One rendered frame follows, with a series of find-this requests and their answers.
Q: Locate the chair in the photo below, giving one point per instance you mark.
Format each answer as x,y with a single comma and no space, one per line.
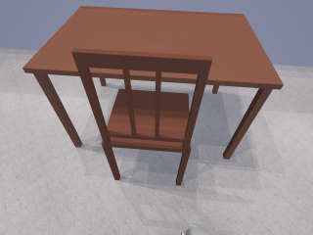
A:
142,119

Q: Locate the table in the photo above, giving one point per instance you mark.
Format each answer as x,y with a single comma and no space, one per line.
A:
238,58

